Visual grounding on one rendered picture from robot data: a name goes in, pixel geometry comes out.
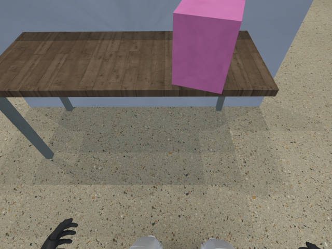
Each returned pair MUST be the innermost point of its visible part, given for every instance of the robot left hand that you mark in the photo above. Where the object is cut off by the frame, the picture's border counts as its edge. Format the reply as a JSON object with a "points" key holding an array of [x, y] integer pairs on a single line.
{"points": [[54, 238]]}

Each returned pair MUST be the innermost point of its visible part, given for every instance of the robot thigh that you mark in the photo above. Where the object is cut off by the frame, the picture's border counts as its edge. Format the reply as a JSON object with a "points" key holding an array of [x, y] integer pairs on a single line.
{"points": [[146, 243], [216, 244]]}

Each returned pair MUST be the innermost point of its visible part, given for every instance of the robot right thigh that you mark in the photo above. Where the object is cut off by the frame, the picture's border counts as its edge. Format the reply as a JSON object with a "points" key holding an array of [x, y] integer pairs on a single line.
{"points": [[216, 244]]}

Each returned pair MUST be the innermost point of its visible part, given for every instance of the robot left thigh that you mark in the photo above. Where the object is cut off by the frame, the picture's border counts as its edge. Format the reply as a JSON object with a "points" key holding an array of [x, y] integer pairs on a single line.
{"points": [[146, 243]]}

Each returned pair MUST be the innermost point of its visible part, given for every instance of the table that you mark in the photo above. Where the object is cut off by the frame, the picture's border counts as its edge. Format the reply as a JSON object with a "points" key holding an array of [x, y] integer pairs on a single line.
{"points": [[112, 64]]}

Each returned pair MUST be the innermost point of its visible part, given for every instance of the carton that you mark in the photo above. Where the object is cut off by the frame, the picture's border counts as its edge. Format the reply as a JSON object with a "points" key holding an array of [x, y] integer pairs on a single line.
{"points": [[204, 36]]}

